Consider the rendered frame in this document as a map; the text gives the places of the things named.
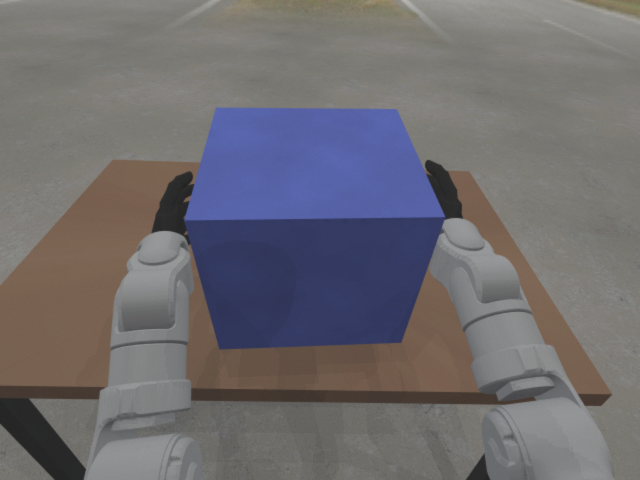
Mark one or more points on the table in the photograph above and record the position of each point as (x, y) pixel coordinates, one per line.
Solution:
(56, 311)

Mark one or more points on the carton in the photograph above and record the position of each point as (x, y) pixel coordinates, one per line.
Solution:
(311, 226)

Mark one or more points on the left robot forearm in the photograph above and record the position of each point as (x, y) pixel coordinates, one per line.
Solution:
(147, 381)

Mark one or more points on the right robot forearm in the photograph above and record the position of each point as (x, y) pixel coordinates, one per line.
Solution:
(511, 359)

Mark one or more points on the left robot upper arm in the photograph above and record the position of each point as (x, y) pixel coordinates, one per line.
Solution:
(162, 457)

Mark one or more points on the right robot upper arm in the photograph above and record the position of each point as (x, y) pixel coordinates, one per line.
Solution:
(550, 439)

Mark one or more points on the left robot hand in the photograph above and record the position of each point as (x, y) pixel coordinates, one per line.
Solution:
(170, 216)

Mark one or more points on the right robot hand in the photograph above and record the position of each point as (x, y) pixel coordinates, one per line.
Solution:
(444, 190)

